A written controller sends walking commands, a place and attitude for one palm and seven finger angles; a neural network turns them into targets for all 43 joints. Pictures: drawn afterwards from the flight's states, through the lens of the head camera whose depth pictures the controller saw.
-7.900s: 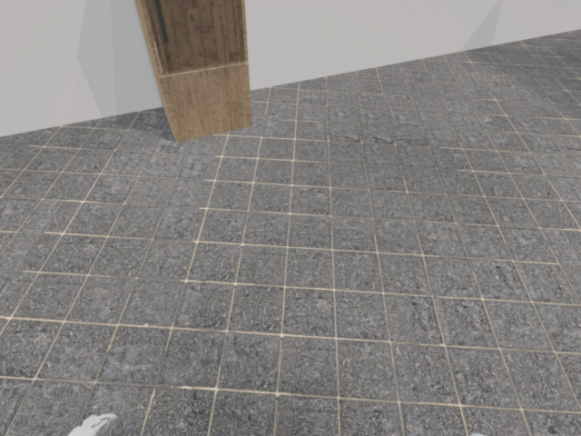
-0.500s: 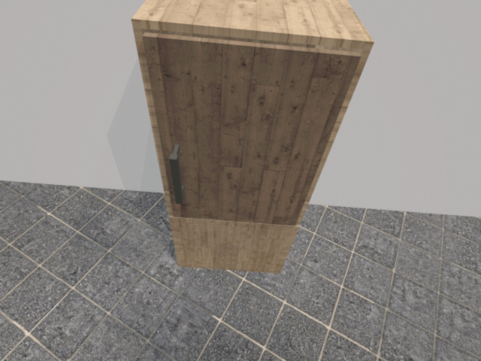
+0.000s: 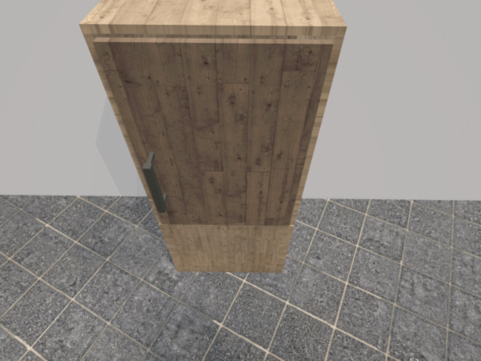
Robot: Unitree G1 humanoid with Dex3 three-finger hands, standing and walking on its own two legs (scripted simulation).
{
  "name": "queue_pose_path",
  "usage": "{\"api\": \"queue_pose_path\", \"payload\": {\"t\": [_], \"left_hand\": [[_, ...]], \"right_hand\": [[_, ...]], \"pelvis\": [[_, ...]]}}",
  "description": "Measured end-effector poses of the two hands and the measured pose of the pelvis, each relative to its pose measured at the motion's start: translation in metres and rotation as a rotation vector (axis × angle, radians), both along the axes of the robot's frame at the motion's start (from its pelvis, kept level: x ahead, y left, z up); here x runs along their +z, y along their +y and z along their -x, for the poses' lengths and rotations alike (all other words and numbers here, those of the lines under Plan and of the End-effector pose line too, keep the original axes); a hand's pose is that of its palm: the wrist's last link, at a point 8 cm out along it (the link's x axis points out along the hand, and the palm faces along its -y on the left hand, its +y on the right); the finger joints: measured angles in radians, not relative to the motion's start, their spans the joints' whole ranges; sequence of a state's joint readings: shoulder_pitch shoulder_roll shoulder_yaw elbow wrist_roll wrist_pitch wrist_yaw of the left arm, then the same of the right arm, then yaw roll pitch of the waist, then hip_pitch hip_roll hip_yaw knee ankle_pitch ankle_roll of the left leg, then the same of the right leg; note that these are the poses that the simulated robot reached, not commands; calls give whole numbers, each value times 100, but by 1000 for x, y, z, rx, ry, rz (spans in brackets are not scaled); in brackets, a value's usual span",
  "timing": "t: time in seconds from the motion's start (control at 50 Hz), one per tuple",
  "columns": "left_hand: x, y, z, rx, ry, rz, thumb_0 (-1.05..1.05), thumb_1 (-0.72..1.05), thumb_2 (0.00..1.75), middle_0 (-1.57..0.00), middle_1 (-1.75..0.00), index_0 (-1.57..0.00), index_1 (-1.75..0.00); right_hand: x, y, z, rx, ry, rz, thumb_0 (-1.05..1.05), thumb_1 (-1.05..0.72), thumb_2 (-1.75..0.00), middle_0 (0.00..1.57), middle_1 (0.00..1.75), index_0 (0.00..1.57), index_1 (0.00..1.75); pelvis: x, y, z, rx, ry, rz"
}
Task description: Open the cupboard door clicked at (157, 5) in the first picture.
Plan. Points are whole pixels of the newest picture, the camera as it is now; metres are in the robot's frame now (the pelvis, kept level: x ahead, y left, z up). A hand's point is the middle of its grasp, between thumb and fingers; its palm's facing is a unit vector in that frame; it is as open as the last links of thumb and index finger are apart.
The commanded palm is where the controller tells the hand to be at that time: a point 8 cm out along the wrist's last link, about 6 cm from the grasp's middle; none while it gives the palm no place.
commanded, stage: come to a stop and stand still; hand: left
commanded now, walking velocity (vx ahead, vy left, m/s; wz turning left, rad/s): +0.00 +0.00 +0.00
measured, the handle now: (157, 184) +0.54 +0.24 -0.10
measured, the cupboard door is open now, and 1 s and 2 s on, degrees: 0 0 0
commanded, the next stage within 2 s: look again from close up in 0.34 s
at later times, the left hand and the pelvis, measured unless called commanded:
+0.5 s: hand out of the picture -0.01 +0.17 -0.17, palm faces +0.01 -0.98 -0.19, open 7.3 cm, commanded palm none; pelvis +0.00 +0.01 +0.01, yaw -2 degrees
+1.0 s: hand out of the picture -0.01 +0.22 -0.17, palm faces -0.03 -0.98 -0.21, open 7.3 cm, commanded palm none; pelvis -0.01 +0.04 +0.00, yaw -2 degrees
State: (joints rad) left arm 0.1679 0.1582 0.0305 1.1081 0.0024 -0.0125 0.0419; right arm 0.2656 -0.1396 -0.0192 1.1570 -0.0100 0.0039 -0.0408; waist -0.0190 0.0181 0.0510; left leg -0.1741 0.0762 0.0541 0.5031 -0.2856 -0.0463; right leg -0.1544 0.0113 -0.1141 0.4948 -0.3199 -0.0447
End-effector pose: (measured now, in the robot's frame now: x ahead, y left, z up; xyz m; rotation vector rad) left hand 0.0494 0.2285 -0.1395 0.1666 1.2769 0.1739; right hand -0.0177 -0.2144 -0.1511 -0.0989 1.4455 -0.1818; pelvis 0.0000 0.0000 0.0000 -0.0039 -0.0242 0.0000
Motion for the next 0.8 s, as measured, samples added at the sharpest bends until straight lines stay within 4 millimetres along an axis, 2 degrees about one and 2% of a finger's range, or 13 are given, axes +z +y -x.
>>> {"api": "queue_pose_path", "payload": {"t": [0.04, 0.12, 0.26, 0.36, 0.5, 0.62, 0.8], "left_hand": [[0, 0, 3, 3, 14, 3, -1, 95, 90, -20, -30, -20, -30], [0, 1, 13, 9, 48, 8, -1, 95, 90, -20, -30, -20, -30], [0, -3, 41, 13, 132, 26, 0, 93, 90, -20, -30, -20, -30], [0, -8, 55, 21, 166, 38, 0, 92, 90, -20, -30, -20, -30], [0, -9, 62, 2, 151, 34, 0, 91, 90, -20, -30, -20, -30], [-5, 9, 60, -26, 121, 32, 0, 91, 90, -20, -30, -20, -30], [1, 37, 50, -45, 74, 5, 0, 92, 90, -20, -30, -20, -30]], "right_hand": [[3, 1, -12, 7, -29, 0, 0, -92, -90, 19, 30, 20, 30], [8, -5, -25, 23, -42, 21, 1, -94, -90, 20, 30, 20, 30], [10, -5, -30, 30, -43, 24, 1, -93, -90, 20, 30, 20, 30], [10, -1, -26, 30, -28, 17, 1, -93, -90, 20, 30, 20, 30], [8, 4, -17, 23, -25, 10, 1, -93, -90, 20, 30, 20, 30], [3, 18, -13, 13, -102, 14, 1, -93, -90, 20, 30, 20, 30], [2, 44, 11, 20, -70, -23, 1, -94, -90, 20, 30, 20, 30]], "pelvis": [[2, -1, -3, -5, 1, -4], [4, 0, -7, -8, 4, -6], [7, 2, -9, -15, 7, -7], [8, 4, -10, -16, 4, -8], [5, 11, -3, -27, 14, 8], [-1, 28, 5, -34, -3, 10], [1, 42, 13, -39, 5, -11]]}}
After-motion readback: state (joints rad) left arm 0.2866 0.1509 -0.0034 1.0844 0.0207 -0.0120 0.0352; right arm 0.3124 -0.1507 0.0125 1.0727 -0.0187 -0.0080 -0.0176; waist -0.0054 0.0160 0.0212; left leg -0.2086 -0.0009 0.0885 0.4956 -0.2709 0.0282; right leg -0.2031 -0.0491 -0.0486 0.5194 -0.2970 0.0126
